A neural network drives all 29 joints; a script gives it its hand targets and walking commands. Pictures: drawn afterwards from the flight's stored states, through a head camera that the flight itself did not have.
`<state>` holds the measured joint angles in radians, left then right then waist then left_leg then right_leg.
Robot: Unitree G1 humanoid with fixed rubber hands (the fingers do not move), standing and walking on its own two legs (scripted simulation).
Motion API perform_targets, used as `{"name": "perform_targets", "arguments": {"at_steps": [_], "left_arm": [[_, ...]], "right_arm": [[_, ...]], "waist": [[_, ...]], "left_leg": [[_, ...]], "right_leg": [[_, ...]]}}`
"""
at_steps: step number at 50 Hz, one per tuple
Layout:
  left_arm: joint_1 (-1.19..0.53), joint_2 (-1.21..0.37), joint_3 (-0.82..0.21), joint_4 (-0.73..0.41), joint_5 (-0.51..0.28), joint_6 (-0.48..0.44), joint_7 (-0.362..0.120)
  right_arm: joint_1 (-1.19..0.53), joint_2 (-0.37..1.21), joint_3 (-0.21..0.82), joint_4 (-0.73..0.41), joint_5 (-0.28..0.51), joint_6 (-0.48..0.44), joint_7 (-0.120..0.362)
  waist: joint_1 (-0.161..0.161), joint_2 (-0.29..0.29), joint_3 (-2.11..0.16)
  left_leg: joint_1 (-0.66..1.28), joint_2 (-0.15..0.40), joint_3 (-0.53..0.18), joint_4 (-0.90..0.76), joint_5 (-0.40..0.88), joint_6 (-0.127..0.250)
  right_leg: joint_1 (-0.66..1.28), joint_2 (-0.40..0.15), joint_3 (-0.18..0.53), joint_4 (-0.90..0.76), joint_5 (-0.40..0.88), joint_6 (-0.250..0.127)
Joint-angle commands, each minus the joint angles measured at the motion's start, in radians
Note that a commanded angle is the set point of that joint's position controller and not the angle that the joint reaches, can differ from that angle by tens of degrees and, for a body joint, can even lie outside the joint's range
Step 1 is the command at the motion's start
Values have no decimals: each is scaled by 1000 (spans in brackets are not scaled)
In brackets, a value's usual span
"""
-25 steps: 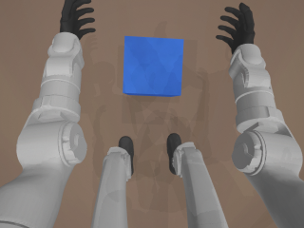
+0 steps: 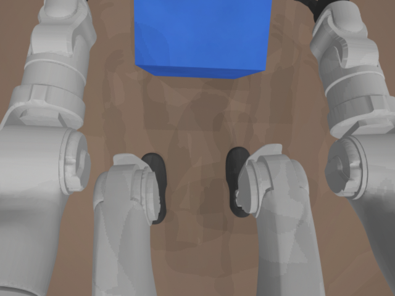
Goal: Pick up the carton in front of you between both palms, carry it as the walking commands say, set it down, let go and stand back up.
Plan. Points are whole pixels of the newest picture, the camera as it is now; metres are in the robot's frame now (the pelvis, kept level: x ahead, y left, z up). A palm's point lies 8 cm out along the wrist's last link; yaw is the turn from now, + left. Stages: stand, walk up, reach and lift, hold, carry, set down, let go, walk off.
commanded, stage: reach and lift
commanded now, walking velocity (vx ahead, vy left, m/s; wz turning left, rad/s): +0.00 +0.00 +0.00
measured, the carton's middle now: (199, 22) +0.55 -0.02 -0.29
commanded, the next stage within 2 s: none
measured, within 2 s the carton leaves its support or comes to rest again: leaves its support in 1.06 s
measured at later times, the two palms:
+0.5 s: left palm (100, 4) +0.57 +0.15 -0.22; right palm (303, 16) +0.54 -0.20 -0.22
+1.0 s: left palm (112, 3) +0.57 +0.13 -0.22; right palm (290, 12) +0.54 -0.17 -0.21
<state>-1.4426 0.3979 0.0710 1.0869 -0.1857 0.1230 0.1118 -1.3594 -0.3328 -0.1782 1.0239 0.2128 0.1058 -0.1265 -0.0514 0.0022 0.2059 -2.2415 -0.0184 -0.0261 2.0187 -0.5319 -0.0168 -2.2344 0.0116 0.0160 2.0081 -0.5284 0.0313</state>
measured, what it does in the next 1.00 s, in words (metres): lowers itself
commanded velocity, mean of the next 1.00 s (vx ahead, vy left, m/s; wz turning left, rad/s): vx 0.00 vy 0.00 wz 0.00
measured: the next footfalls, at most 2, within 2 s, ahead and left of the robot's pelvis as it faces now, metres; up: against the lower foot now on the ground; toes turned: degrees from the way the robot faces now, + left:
none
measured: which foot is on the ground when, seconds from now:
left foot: down 0.00-1.00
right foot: down 0.00-1.00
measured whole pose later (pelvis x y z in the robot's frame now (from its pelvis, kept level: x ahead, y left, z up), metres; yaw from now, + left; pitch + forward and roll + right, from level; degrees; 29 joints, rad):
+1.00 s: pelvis +0.00 +0.00 -0.05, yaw +0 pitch +36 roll -1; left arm -1.56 0.32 0.14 1.15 -0.09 0.15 0.10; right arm -1.49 -0.27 -0.24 1.07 0.09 0.16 -0.09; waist -0.05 0.01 0.39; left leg -2.29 -0.03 -0.03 2.22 -0.56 -0.02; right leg -2.27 0.01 0.01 2.21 -0.56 0.03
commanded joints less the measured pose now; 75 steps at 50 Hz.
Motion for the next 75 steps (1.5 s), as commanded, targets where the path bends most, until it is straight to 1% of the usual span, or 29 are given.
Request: {"name": "perform_targets", "arguments": {"at_steps": [1,4,7,10,12,14,17,21,25,29,34,36,37,38,39,41,42,44,46,49,51,55,57,59,62,65,67,70,75], "left_arm": [[-329,116,0,-18,-7,-28,-6],[-363,134,-7,35,-11,-46,-11],[-400,152,-24,46,-27,-67,-13],[-434,169,-51,23,-56,-83,-8],[-438,167,-82,2,-77,-91,-4],[-436,147,-93,-33,-82,-93,-1],[-392,125,-102,-63,-86,-94,1],[-332,119,-72,-8,-66,-90,6],[-315,95,-50,34,-42,-93,-2],[-338,83,-50,50,-38,-96,-7],[-415,-17,-109,40,-62,-95,-13],[-429,-38,-97,42,-43,-94,-8],[-437,-65,-94,34,-32,-93,-11],[-486,-217,-144,13,-39,-88,-34],[-523,-331,-155,25,-32,-84,-60],[-617,-629,-185,23,-1,-62,-135],[-621,-751,-166,24,29,-43,-174],[-591,-899,-130,-2,69,-13,-234],[-577,-977,-112,-46,79,10,-266],[-601,-1056,-142,-126,54,34,-286],[-625,-1107,-183,-191,26,41,-287],[-672,-1198,-279,-415,-25,61,-269],[-647,-1257,-306,-492,-21,88,-261],[-580,-1309,-304,-513,9,116,-248],[-456,-1365,-264,-452,67,160,-256],[-363,-1391,-155,-312,160,193,-281],[-338,-1381,-78,-243,217,208,-294],[-339,-1372,-8,-209,271,215,-304],[-355,-1380,14,-224,299,223,-306]], "right_arm": [[-300,-134,-6,-17,-1,-26,0],[-344,-141,0,37,-2,-44,4],[-384,-154,16,54,9,-64,4],[-419,-168,47,35,38,-79,-5],[-419,-168,57,12,56,-87,-12],[-401,-166,60,-3,64,-92,-16],[-353,-157,56,-17,60,-98,-20],[-307,-124,61,17,54,-92,-18],[-301,-97,58,39,40,-91,-7],[-325,-89,60,42,33,-92,-3],[-400,-2,102,29,44,-91,1],[-414,12,87,33,21,-90,-2],[-420,33,80,33,3,-87,-1],[-485,171,130,9,8,-84,22],[-531,294,148,18,2,-79,50],[-637,598,177,-11,-36,-54,131],[-672,707,177,-30,-61,-34,173],[-683,839,165,-66,-95,5,241],[-681,911,167,-97,-98,31,280],[-692,1000,206,-178,-67,59,309],[-693,1060,237,-233,-26,67,315],[-687,1176,313,-374,30,101,307],[-678,1209,337,-441,24,132,310],[-666,1245,357,-503,8,154,301],[-593,1265,349,-488,-53,188,303],[-495,1276,244,-366,-166,220,314],[-455,1263,164,-296,-238,234,321],[-446,1255,99,-264,-299,242,326],[-463,1285,95,-274,-313,252,335]], "waist": [[-23,47,-1115],[-17,43,-1053],[-13,41,-1061],[-9,37,-1140],[-24,43,-1186],[-26,67,-1199],[-35,65,-1243],[-14,45,-1137],[-7,34,-1033],[-10,32,-1001],[-19,40,-1006],[-22,43,-1003],[-27,45,-997],[-30,55,-996],[-27,56,-977],[-29,55,-937],[-32,54,-911],[-26,60,-882],[-26,56,-900],[-29,50,-1020],[-23,53,-1143],[-4,62,-1553],[-1,70,-1721],[15,70,-1775],[13,52,-1619],[-8,49,-1329],[-19,51,-1207],[-22,49,-1167],[-4,36,-1255]], "left_leg": [[614,-6,41,-117,137,-11],[568,1,35,-72,144,-13],[568,5,32,-26,188,-15],[606,5,38,17,253,-14],[652,4,36,39,289,-13],[652,-5,45,52,319,-16],[680,-14,47,69,381,-15],[601,-18,52,53,323,-15],[533,-17,46,34,267,-13],[522,-17,40,21,239,-11],[554,-30,36,9,224,-9],[571,-37,35,10,218,-10],[578,-43,35,12,215,-10],[587,-53,34,11,215,-4],[581,-59,36,6,208,0],[549,-77,42,13,194,4],[532,-88,52,22,181,6],[504,-104,73,32,167,11],[496,-107,82,42,182,17],[526,-107,85,53,224,24],[568,-109,93,56,283,26],[769,-117,105,51,462,17],[875,-122,106,35,537,15],[907,-134,108,11,571,9],[769,-147,117,-66,429,3],[595,-149,114,-151,220,3],[526,-150,110,-204,128,6],[523,-153,103,-266,82,15],[598,-155,104,-346,72,19]], "right_leg": [[547,1,-69,-129,169,16],[535,-2,-59,-84,179,15],[556,-2,-53,-39,228,15],[618,0,-52,3,305,13],[618,3,-59,22,342,14],[628,8,-57,30,376,8],[663,18,-62,44,441,10],[617,20,-58,35,383,14],[555,19,-54,21,324,18],[525,18,-55,9,290,20],[537,30,-61,-1,265,10],[550,36,-63,-4,257,11],[562,40,-63,-4,255,11],[560,51,-63,-3,252,8],[544,59,-66,-3,243,5],[524,72,-69,6,227,3],[509,79,-76,16,216,0],[483,91,-91,27,199,-3],[473,92,-97,32,210,-6],[504,94,-100,42,251,-16],[562,100,-103,49,319,-16],[716,114,-119,51,501,-9],[715,125,-130,30,537,0],[685,132,-135,5,537,12],[662,137,-129,-68,429,11],[558,140,-122,-156,242,-2],[523,140,-116,-211,156,-12],[529,141,-108,-272,107,-21],[619,144,-106,-343,98,-17]]}}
